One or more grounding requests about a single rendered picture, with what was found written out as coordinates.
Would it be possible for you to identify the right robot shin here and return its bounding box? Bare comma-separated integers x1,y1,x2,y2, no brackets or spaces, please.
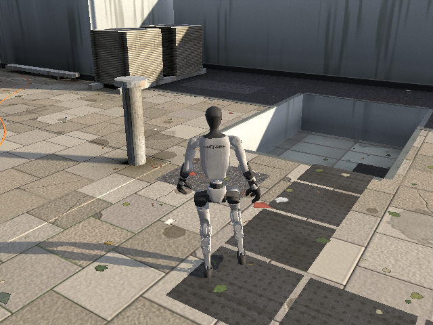
233,211,244,256

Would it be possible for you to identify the robot left upper arm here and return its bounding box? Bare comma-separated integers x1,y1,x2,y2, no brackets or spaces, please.
182,136,201,173

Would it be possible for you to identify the left robot thigh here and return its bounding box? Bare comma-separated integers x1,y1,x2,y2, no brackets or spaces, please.
194,190,212,238

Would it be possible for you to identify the right robot forearm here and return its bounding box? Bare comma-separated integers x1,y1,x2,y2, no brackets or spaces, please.
243,162,258,190

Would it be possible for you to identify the robot left hand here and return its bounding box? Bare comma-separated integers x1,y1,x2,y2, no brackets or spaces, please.
177,182,192,194

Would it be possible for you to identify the robot right hand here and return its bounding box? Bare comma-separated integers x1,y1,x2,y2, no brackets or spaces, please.
246,187,261,203

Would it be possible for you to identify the left robot forearm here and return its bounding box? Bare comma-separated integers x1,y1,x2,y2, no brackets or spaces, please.
178,163,189,185

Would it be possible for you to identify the robot right upper arm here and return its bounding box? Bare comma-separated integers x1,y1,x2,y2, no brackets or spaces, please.
229,135,249,173

